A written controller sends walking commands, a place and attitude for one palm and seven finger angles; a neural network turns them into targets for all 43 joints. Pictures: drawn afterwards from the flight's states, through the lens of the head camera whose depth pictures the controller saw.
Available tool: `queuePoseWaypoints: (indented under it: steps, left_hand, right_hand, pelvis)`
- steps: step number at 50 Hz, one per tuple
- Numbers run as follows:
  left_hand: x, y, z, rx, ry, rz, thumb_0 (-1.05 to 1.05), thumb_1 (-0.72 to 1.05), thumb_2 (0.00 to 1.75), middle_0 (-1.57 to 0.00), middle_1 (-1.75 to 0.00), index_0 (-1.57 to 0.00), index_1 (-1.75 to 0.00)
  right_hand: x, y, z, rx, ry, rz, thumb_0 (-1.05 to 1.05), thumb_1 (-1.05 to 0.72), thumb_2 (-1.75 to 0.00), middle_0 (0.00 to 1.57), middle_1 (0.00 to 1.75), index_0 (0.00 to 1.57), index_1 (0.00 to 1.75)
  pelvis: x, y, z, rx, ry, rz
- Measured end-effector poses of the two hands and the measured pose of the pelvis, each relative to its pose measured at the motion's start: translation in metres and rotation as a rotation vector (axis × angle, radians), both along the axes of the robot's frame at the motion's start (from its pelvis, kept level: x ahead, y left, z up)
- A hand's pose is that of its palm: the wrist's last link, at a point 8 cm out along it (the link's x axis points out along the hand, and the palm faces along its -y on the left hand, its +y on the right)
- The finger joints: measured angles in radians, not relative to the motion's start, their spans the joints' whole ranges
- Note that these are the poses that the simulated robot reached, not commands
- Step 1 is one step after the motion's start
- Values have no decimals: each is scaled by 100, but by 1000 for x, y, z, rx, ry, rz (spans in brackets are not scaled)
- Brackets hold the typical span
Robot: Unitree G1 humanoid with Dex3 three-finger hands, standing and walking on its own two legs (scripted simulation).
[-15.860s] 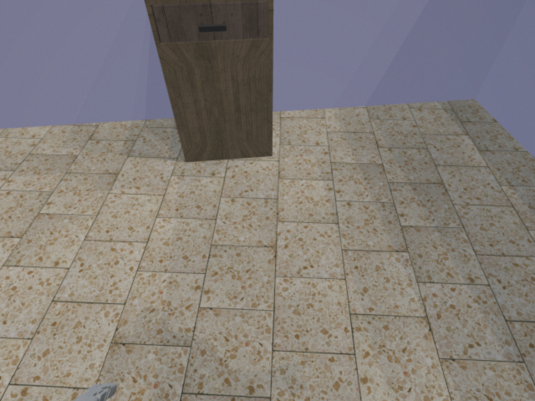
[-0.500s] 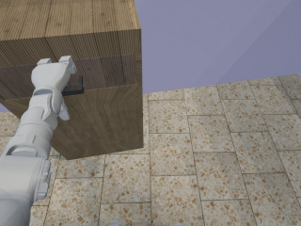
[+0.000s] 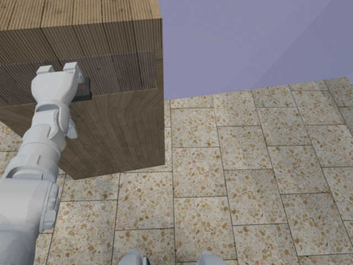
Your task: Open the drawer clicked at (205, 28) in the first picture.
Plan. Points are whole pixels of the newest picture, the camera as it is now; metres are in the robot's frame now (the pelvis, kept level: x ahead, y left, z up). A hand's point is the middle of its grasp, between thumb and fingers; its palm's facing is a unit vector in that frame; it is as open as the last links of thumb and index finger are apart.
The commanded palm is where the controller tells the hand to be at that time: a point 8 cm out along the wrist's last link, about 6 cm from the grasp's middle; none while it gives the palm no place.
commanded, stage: lower the fingers behind the handle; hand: left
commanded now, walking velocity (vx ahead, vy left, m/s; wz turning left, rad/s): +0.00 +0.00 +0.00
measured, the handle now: (69, 90) +0.55 +0.24 +0.01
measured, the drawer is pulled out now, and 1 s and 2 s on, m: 0.00 0.00 0.00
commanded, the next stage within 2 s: lift the fingers back up to retry in 1.10 s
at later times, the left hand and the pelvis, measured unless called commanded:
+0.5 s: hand (63, 108) +0.49 +0.24 +0.02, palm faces -0.02 -0.01 -1.00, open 13.8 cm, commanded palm +0.47 +0.24 +0.05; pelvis -0.01 +0.01 -0.01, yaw +0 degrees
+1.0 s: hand (64, 107) +0.49 +0.24 +0.02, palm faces -0.04 +0.02 -1.00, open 13.8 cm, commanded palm +0.48 +0.23 +0.04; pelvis -0.03 +0.01 -0.03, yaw +0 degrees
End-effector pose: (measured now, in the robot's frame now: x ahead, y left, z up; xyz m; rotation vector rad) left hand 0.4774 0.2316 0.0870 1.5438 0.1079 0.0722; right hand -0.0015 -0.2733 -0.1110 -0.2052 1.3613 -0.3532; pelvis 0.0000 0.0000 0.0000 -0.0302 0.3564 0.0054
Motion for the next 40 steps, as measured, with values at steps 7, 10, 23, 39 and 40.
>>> queuePoseWaypoints:
  steps: [7,10,23,39,40]
  left_hand:
    - [-7,11,-6,20,38,50,0,-49,31,-30,-119,-32,-120]
    - [-7,9,-6,4,52,36,0,-49,31,-30,-119,-32,-120]
    - [-11,11,-11,14,6,-10,0,-49,31,-29,-123,-32,-120]
    - [-4,6,-13,56,8,32,0,-49,31,-28,-133,-32,-120]
    - [-4,6,-13,57,10,33,0,-49,31,-28,-133,-32,-120]
  right_hand:
    - [-12,5,-5,24,42,-11,1,-90,-90,21,30,20,30]
    - [-14,6,-3,19,43,-15,1,-90,-90,21,30,20,30]
    - [-10,4,-6,-9,19,10,1,-90,-90,21,30,20,30]
    - [-26,14,-17,0,20,15,0,-90,-90,21,30,20,30]
    - [-28,14,-18,-1,22,13,0,-90,-90,21,30,20,30]
  pelvis:
    - [0,0,-1,-3,4,1]
    - [1,0,0,-5,-2,5]
    - [-7,4,-8,-10,14,8]
    - [-24,7,-20,-14,38,13]
    - [-25,7,-20,-14,39,12]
